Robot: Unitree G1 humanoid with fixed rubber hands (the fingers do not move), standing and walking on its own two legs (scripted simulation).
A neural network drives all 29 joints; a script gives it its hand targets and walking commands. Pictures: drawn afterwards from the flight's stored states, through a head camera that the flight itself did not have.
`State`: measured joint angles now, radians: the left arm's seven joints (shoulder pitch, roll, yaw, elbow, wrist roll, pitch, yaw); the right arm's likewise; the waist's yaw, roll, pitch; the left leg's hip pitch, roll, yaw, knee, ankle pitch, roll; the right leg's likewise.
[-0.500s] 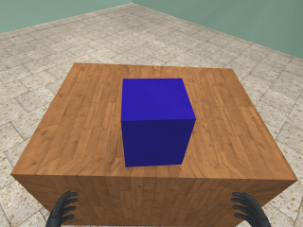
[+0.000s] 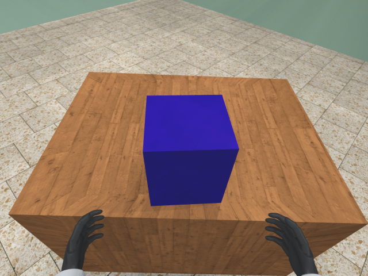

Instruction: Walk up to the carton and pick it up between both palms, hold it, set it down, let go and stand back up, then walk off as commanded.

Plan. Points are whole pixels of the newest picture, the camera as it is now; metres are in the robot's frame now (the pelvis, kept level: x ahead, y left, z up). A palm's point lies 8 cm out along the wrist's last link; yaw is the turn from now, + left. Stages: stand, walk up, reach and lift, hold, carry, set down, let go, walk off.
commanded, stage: reach and lift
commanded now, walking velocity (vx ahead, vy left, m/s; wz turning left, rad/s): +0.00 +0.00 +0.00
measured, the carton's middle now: (185, 151) +0.46 +0.01 -0.02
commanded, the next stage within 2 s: none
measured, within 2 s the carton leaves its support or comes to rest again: neither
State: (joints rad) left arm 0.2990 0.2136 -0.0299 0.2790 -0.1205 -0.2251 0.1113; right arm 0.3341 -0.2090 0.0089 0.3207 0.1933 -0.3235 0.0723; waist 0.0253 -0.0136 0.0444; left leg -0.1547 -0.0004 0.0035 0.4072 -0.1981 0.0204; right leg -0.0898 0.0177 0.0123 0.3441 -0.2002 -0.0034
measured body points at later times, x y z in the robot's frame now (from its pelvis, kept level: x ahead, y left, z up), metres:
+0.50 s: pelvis +0.01 +0.00 +0.00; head +0.01 +0.01 +0.45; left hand +0.27 +0.21 +0.02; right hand +0.27 -0.20 +0.03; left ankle +0.02 +0.11 -0.75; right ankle -0.01 -0.12 -0.75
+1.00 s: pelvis -0.01 +0.00 +0.00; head -0.01 +0.00 +0.45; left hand +0.31 +0.21 +0.12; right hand +0.33 -0.18 +0.08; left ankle +0.02 +0.11 -0.75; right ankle -0.01 -0.12 -0.75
